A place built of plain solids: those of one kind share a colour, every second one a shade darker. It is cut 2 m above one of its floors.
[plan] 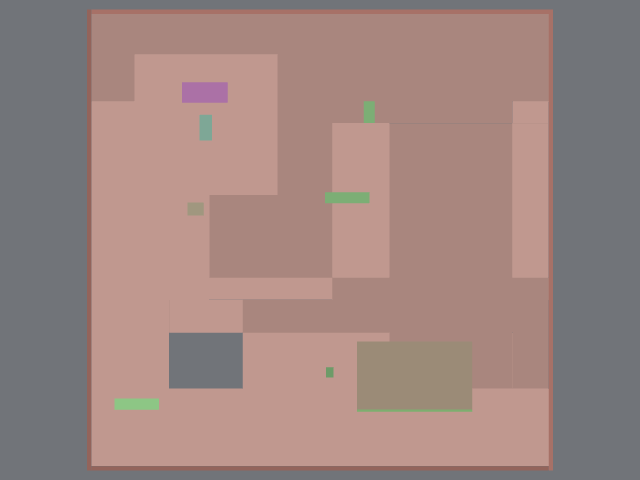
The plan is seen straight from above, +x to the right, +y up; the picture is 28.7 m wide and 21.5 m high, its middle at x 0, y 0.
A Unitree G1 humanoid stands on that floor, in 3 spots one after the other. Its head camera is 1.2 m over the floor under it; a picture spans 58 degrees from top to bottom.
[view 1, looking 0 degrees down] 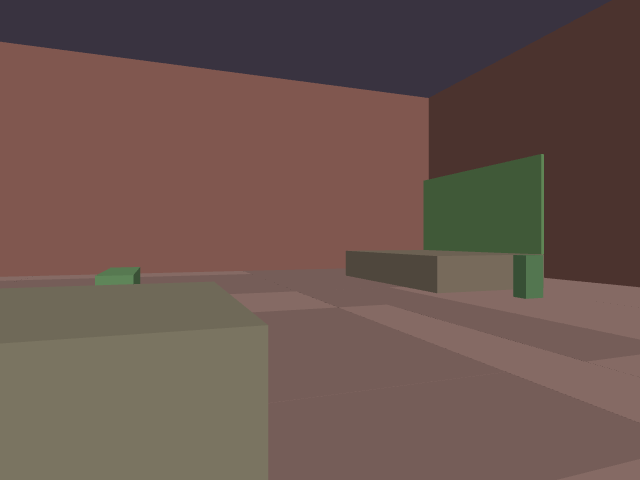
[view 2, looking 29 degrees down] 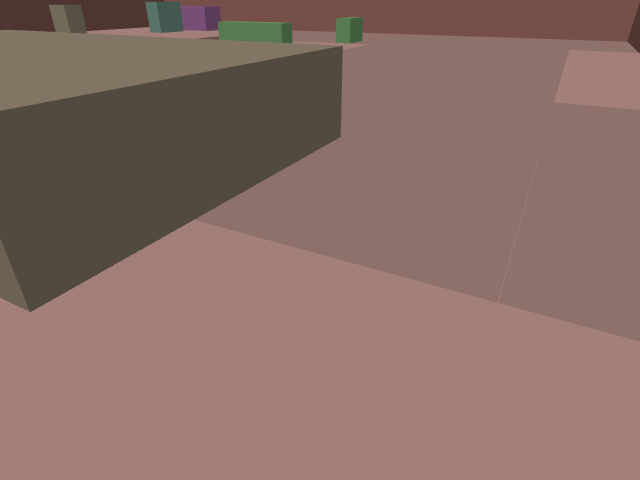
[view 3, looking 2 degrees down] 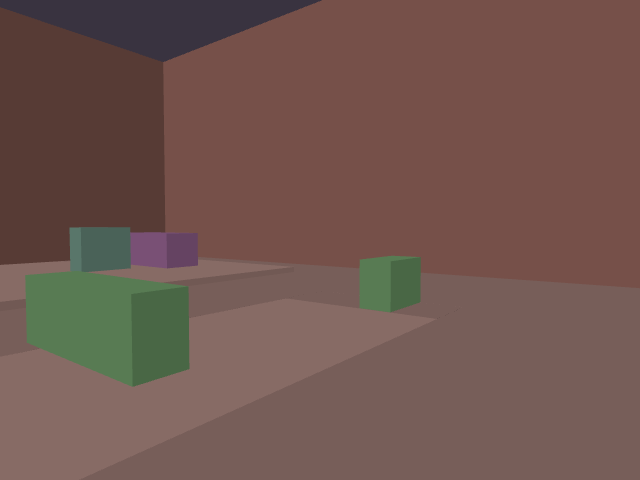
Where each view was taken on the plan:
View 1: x -6.58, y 1.25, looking -20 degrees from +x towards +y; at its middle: wall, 17.90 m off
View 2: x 8.65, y -8.42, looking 118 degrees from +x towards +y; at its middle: floor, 2.48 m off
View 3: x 5.23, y -0.05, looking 127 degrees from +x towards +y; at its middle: wall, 12.75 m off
